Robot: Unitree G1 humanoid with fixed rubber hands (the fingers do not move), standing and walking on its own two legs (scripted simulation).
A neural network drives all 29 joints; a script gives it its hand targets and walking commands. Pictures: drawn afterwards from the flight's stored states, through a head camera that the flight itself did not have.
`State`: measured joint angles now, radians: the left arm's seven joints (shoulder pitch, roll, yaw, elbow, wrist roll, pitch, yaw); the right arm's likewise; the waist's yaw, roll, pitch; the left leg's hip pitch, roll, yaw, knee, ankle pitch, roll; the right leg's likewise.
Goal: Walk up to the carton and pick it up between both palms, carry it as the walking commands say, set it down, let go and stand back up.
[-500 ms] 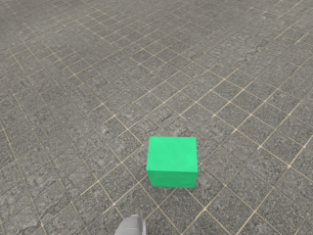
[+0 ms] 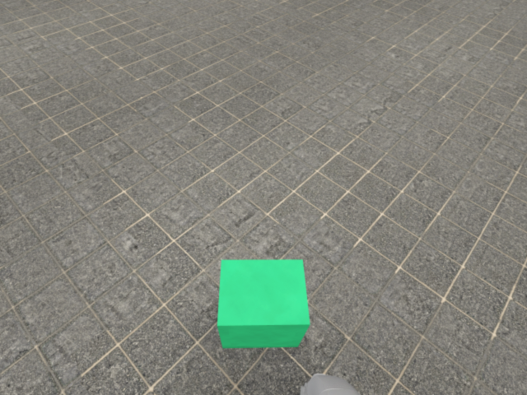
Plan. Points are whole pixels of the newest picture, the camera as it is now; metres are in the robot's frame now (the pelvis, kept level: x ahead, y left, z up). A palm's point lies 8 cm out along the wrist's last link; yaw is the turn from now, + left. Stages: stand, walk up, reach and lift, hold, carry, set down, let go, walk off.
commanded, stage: walk up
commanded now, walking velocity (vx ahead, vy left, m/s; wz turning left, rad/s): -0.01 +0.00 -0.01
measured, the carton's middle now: (261, 305) +0.45 -0.02 -0.64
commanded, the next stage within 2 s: stand in 0.28 s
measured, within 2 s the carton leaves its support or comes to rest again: neither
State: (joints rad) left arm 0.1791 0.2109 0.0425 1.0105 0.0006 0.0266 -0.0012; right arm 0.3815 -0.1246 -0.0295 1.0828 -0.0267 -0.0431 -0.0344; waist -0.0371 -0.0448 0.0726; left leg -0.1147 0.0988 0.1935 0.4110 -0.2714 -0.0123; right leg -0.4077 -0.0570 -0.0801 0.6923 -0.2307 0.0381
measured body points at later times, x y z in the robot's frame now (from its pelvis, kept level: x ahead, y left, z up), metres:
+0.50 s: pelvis +0.02 -0.01 +0.00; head +0.01 -0.01 +0.45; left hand +0.04 +0.21 -0.16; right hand +0.00 -0.24 -0.16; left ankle -0.01 +0.12 -0.74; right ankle +0.06 -0.11 -0.74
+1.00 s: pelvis +0.05 +0.01 +0.00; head +0.04 +0.00 +0.45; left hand +0.06 +0.22 -0.16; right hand +0.04 -0.20 -0.17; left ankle -0.01 +0.12 -0.74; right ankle +0.06 -0.11 -0.74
